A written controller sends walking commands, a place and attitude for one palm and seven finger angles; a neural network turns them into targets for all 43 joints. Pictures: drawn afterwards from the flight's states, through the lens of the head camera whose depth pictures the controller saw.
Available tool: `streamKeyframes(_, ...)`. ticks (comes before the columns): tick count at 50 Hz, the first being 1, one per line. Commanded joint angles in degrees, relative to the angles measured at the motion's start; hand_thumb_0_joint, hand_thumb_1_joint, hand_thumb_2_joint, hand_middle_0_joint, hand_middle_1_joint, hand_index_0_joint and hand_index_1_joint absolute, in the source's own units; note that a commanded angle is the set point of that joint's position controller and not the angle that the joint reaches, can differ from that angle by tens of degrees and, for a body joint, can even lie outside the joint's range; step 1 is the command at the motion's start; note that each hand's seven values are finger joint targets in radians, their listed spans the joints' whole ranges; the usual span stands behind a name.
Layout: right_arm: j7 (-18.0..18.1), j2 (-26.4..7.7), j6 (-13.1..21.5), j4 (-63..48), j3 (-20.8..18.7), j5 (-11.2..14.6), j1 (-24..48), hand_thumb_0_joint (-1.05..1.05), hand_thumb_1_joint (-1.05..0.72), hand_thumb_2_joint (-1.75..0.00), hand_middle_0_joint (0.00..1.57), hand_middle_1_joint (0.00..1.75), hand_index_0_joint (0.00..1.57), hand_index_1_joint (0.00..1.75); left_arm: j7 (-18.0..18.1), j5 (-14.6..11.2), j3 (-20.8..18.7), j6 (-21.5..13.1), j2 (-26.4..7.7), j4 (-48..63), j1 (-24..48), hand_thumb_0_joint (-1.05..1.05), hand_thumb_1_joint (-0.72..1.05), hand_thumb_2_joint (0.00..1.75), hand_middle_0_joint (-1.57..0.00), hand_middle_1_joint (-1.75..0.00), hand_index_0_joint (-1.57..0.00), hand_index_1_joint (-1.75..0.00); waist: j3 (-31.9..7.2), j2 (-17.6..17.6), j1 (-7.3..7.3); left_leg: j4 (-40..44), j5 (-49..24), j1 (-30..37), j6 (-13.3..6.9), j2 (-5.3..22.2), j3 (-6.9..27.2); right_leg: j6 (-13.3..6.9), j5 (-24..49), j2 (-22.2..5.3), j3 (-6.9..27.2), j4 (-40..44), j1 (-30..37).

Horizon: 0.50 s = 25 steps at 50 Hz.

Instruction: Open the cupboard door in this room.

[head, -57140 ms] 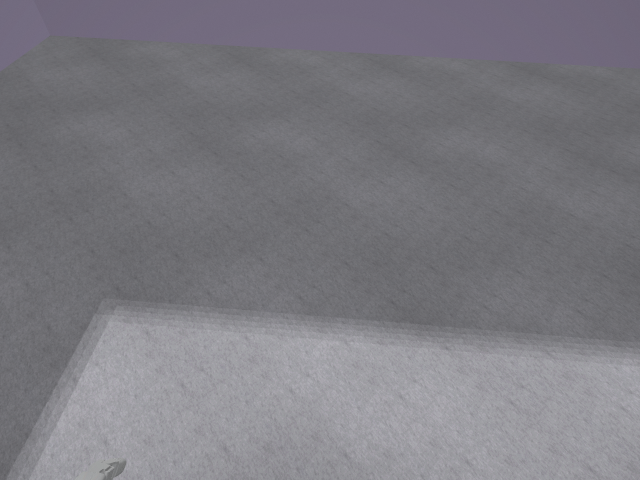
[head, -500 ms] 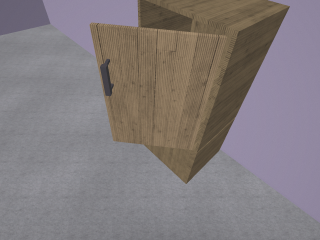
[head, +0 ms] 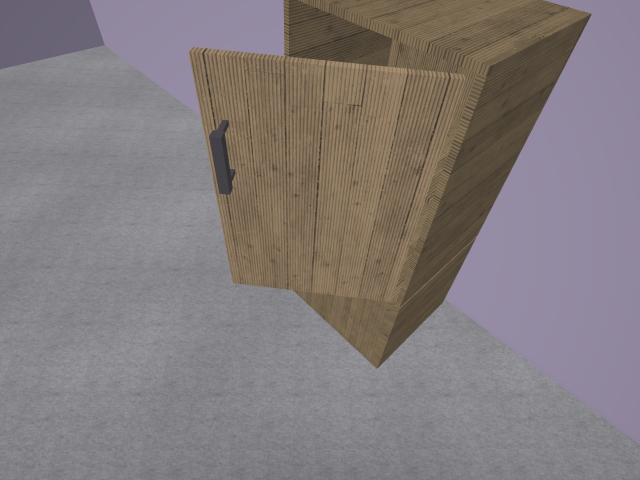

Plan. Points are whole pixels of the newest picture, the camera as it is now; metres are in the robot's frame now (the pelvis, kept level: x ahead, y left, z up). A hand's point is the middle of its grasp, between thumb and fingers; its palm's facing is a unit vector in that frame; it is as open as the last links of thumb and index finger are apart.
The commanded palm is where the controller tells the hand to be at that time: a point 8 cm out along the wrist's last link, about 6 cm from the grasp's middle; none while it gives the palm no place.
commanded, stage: shuffle to correct the standing spot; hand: left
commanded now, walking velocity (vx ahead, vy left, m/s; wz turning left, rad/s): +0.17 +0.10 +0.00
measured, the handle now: (224, 157) +0.61 +0.22 +0.06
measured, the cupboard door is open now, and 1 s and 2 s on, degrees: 40 40 40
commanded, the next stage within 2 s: come to a stop and stand still in 0.20 s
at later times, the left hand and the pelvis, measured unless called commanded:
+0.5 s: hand out of the picture +0.05 +0.20 -0.19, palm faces +0.01 -0.98 -0.19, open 7.4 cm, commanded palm none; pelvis +0.06 +0.03 -0.01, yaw -1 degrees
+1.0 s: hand out of the picture +0.09 +0.18 -0.17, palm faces -0.01 -0.98 -0.20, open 7.3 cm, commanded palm none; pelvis +0.05 +0.00 +0.00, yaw -2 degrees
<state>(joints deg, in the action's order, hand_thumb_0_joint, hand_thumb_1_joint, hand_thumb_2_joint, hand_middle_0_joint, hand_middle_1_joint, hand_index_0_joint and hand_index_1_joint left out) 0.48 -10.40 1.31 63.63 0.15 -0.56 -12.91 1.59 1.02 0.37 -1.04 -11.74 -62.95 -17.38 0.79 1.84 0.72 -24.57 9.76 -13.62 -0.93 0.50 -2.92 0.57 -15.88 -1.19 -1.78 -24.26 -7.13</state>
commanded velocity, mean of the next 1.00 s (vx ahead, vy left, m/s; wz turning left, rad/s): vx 0.01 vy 0.02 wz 0.00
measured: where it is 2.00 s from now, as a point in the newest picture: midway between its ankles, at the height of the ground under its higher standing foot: outside the picture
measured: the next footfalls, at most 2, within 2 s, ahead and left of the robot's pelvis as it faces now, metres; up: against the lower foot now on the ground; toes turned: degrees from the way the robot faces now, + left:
right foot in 0.52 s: +0.11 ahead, -0.08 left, +0.00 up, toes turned -2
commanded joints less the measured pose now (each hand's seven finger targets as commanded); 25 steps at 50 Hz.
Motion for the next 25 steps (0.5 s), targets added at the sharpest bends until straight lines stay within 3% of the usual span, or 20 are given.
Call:
streamKeyframes(1, 0.68, -7.45, 0.56, -2.08, -1.01, 0.01, -1.57, 0.0, -0.9, -0.9, 0.2, 0.3, 0.2, 0.3, 0.32, 0.02, -0.91, -0.47, -5.85, 1.57, -3.34, 0.0, 0.9, 0.9, -0.2, -0.3, -0.2, -0.3, 1.79, -2.02, -0.4, 4.85, -0.6, 2.46, -0.86, 5.43, 6.02, -1.87, 1.97, -4.96, 4.62, 5.58, -5.02)
streamKeyframes(5, 0.14, -6.28, -0.5, -2.44, -0.92, -0.45, -2.91, 0.0, -0.9, -0.9, 0.2, 0.3, 0.2, 0.3, 0.07, 0.43, -1.34, 0.25, -5.62, 1.44, -5.43, 0.0, 0.9, 0.9, -0.2, -0.3, -0.2, -0.3, 5.18, -1.0, 0.03, 3.16, 13.27, -1.95, -0.81, 3.43, 4.92, -3.25, -12.13, -5.66, 6.04, 5.82, -7.3)
streamKeyframes(7, -0.1, -5.84, -0.57, -3.33, -0.94, -0.55, -2.79, 0.0, -0.9, -0.9, 0.2, 0.3, 0.2, 0.3, -0.13, 0.42, -1.86, 0.27, -6.41, 1.67, -6.12, 0.0, 0.9, 0.9, -0.2, -0.3, -0.2, -0.3, 6.73, 1.33, 0.38, -0.14, 13.45, -4.4, -0.65, 2.01, 3.37, -4.35, -15.1, -7.19, 8.19, 7.08, -7.44)
streamKeyframes(9, -0.19, -5.19, -0.4, -4.06, -0.89, -0.57, -2.75, 0.0, -0.9, -0.9, 0.2, 0.3, 0.2, 0.3, -0.09, 0.38, -2.43, 0.22, -7.2, 1.85, -7.22, 0.0, 0.9, 0.9, -0.2, -0.3, -0.2, -0.3, 7.38, 3.96, 0.7, -4.65, 11.27, -7.22, -0.36, 0.7, 1.07, -5.92, -13.95, -9.42, 10.72, 8.08, -5.5)
streamKeyframes(11, -0.17, -4.61, -0.07, -4.68, -0.95, -0.64, -3.33, 0.0, -0.9, -0.9, 0.2, 0.3, 0.2, 0.3, 0.06, 0.32, -2.98, 0.06, -7.67, 2.03, -7.88, 0.0, 0.9, 0.9, -0.2, -0.3, -0.2, -0.3, 8.08, 5.39, 0.59, -7.94, 9.33, -8.41, -0.21, 0.51, -0.67, -7.37, -8.4, -11.72, 12.14, 7.44, -4.64)
streamKeyframes(12, -0.16, -4.47, 0.14, -4.82, -0.91, -0.61, -4.25, 0.0, -0.9, -0.9, 0.2, 0.3, 0.2, 0.3, 0.06, 0.35, -3.15, 0.05, -7.76, 2.18, -7.84, 0.0, 0.9, 0.9, -0.2, -0.3, -0.2, -0.3, 7.65, 5.06, 0.28, -7.37, 8.13, -7.06, -0.34, 0.55, -1.02, -7.39, -5.18, -11.64, 11.1, 5.77, -4.61)
streamKeyframes(13, -0.13, -4.53, 0.3, -4.49, -1.04, -0.51, -5.68, 0.0, -0.9, -0.9, 0.2, 0.3, 0.2, 0.3, 0.04, 0.53, -3.28, 0.13, -7.44, 2.59, -7.37, 0.0, 0.9, 0.9, -0.2, -0.3, -0.2, -0.3, 7.85, 2.6, -0.35, -5.64, 6.45, -4.67, -0.74, 0.79, -0.54, -6.85, -3.96, -10.15, 8.72, 3.16, -5.87)
streamKeyframes(14, -0.04, -5.1, 0.62, -3.89, -1.04, -0.48, -7.82, 0.0, -0.9, -0.9, 0.2, 0.3, 0.2, 0.3, -0.06, 0.57, -3.13, 0.27, -6.43, 2.82, -6.72, 0.0, 0.9, 0.9, -0.2, -0.3, -0.2, -0.3, 7.36, -1.4, -1.2, -2.45, 2.9, -0.57, -1.58, 2.0, 1.69, -5.64, -3.09, -7.49, 5.13, -1.51, -8.29)
streamKeyframes(15, 0.25, -7.18, 0.94, -2.83, -1.39, -0.64, -11.56, 0.0, -0.9, -0.9, 0.2, 0.3, 0.2, 0.3, -0.18, 0.63, -2.82, 0.33, -4.86, 3.42, -5.95, 0.0, 0.9, 0.9, -0.2, -0.3, -0.2, -0.3, 5.56, -9.13, -2.51, 1.6, -0.52, 5.5, -4.1, 6.56, 8.6, -3.83, -5.22, -3.09, -0.37, -10.1, -12.76)
streamKeyframes(16, 0.88, -9.28, 1.06, -1.55, -1.85, -0.88, -16.22, 0.0, -0.9, -0.9, 0.2, 0.3, 0.2, 0.3, -0.17, 0.66, -2.3, 0.16, -2.5, 4.14, -4.71, 0.0, 0.9, 0.9, -0.2, -0.3, -0.2, -0.3, 3.56, -17.04, -3.72, 6.9, -7.66, 11.86, -8.3, 13.17, 17.97, -2.19, -11.75, 0.73, -4.93, -20.97, -19.45)
streamKeyframes(17, 1.55, -7.99, 1.14, -1.13, -1.56, -0.86, -18.13, 0.0, -0.9, -0.9, 0.2, 0.3, 0.2, 0.3, 0.15, 0.55, -1.7, -0.14, -1.89, 5.39, -2.15, 0.0, 0.9, 0.9, -0.2, -0.3, -0.2, -0.3, 3.85, -15.62, -4.23, 8.34, -20.27, 15.08, -12.1, 16.67, 22.2, -2.17, -18.57, 0.15, -2.15, -29.48, -25.53)
streamKeyframes(18, 1.94, -6.42, 1.3, -1.51, -0.95, -0.59, -16.84, 0.0, -0.9, -0.9, 0.2, 0.3, 0.2, 0.3, 0.35, 0.33, -1.52, -0.28, -1.72, 5.47, -0.91, 0.0, 0.9, 0.9, -0.2, -0.3, -0.2, -0.3, 4.23, -9.48, -3.13, 6.14, -31.02, 13.12, -14.25, 18.36, 21.05, -2.47, -18.37, -2.32, 0.43, -31.69, -25.09)
streamKeyframes(19, 2.13, -5.34, 1.53, -1.98, -0.61, -0.64, -13.86, 0.0, -0.9, -0.9, 0.2, 0.3, 0.2, 0.3, 0.42, -0.02, -1.44, -0.28, -0.55, 4.87, -0.88, 0.0, 0.9, 0.9, -0.2, -0.3, -0.2, -0.3, 3.68, -5.86, -1.88, 5.02, -37.83, 10.44, -14.19, 17.82, 17.34, -2.0, -16.71, -3.84, 1.68, -29.25, -21.93)
streamKeyframes(21, 2.47, -5.66, 1.67, -2.88, -0.52, -0.32, -9.26, 0.0, -0.9, -0.9, 0.2, 0.3, 0.2, 0.3, 0.4, -0.47, -1.21, 0.31, 0.61, 3.73, -2.96, 0.0, 0.9, 0.9, -0.2, -0.3, -0.2, -0.3, 1.16, -5.31, 0.08, 4.11, -41.8, 6.87, -11.75, 14.14, 11.0, -0.87, -10.92, -3.81, 1.01, -18.37, -12.71)
streamKeyframes(23, 2.7, -6.84, 1.77, -3.02, -1.03, 0.19, -6.33, 0.0, -0.9, -0.9, 0.2, 0.3, 0.2, 0.3, 0.37, -0.41, -1.72, 0.26, -1.55, 2.96, -4.84, 0.0, 0.9, 0.9, -0.2, -0.3, -0.2, -0.3, -0.03, -5.39, 1.42, 2.41, -38.09, 5.79, -8.6, 11.4, 8.08, -0.71, 0.31, -2.73, -0.19, -6.6, -5.8)
streamKeyframes(24, 2.68, -6.69, 1.86, -3.15, -1.13, 0.47, -5.61, 0.0, -0.9, -0.9, 0.2, 0.3, 0.2, 0.3, 0.42, -0.35, -1.91, 0.07, -2.65, 2.63, -5.87, 0.0, 0.9, 0.9, -0.2, -0.3, -0.2, -0.3, -1.09, -4.09, 2.01, 1.12, -32.35, 4.46, -6.48, 10.44, 7.17, -0.81, 7.71, -3.06, 0.46, -1.28, -2.35)
streamKeyframes(25, 2.55, -5.02, 1.78, -3.14, -1.23, 0.57, -5.82, 0.0, -0.9, -0.9, 0.2, 0.3, 0.2, 0.3, 0.58, -0.26, -2.05, -0.19, -3.46, 2.66, -5.62, 0.0, 0.9, 0.9, -0.2, -0.3, -0.2, -0.3, -0.8, -2.03, 1.37, 0.65, -23.56, 2.01, -3.85, 8.08, 5.94, -1.63, 16.63, -4.72, 3.53, -0.22, -0.19)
